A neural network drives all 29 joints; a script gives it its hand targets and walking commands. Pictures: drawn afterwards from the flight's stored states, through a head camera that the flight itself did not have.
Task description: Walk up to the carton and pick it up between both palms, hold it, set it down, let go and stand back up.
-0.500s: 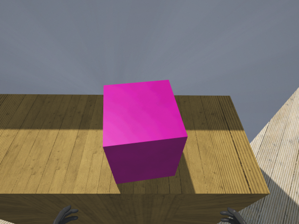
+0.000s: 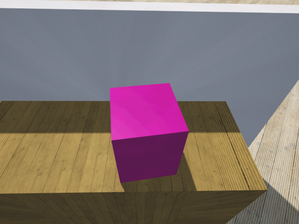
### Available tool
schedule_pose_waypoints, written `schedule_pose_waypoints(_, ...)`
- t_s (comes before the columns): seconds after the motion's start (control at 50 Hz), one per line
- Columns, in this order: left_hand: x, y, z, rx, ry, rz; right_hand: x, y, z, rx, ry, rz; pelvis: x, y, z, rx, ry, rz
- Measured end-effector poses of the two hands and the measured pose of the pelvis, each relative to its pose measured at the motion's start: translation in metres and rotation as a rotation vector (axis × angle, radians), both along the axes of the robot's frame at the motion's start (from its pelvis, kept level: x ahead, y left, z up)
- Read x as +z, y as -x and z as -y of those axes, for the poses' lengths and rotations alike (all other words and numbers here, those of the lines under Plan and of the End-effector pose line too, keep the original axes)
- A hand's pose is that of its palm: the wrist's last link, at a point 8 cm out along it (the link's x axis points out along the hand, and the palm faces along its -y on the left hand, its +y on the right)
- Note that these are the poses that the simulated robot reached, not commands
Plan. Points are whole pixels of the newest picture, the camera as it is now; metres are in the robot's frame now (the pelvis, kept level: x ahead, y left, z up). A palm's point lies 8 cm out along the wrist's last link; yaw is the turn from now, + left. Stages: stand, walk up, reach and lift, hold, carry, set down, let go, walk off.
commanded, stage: stand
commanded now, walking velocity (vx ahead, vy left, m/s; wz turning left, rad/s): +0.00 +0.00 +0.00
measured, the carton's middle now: (144, 133) +0.42 +0.02 -0.02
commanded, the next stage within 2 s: none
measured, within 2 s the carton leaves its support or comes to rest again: neither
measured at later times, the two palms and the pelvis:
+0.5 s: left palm out of the picture +0.05 +0.26 -0.12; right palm out of the picture +0.06 -0.28 -0.12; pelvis -0.01 -0.01 +0.00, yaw +0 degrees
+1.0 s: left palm out of the picture +0.04 +0.26 -0.12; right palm out of the picture +0.05 -0.29 -0.12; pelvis -0.01 -0.01 +0.00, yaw +0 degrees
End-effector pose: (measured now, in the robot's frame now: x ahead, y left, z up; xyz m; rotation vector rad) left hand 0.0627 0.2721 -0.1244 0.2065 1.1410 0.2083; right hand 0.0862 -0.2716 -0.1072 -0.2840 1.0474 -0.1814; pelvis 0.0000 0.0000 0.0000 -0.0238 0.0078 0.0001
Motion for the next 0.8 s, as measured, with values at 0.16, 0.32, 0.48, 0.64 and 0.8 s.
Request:
schedule_pose_waypoints(0.16,0.002,0.01,0.001,0.002,-0.012,-0.013,-0.005,0.013,0.003,-0.012,-0.013,-0.019,0.0,0.006,0.004,0.0,-0.005,0.008)
schedule_pose_waypoints(0.32,0.005,0.016,0.006,0.003,-0.022,-0.022,-0.01,0.023,0.009,-0.023,-0.025,-0.041,0.001,0.01,0.01,0.0,-0.013,0.014)
schedule_pose_waypoints(0.48,0.008,0.018,0.008,0.001,-0.033,-0.026,-0.014,0.03,0.012,-0.032,-0.035,-0.058,0.001,0.011,0.013,0.0,-0.017,0.015)
schedule_pose_waypoints(0.64,0.008,0.016,0.007,-0.002,-0.037,-0.023,-0.016,0.033,0.012,-0.039,-0.038,-0.072,0.001,0.01,0.013,0.0,-0.017,0.015)
schedule_pose_waypoints(0.8,0.007,0.017,0.008,-0.002,-0.035,-0.026,-0.016,0.035,0.013,-0.041,-0.033,-0.075,0.001,0.011,0.013,0.0,-0.017,0.015)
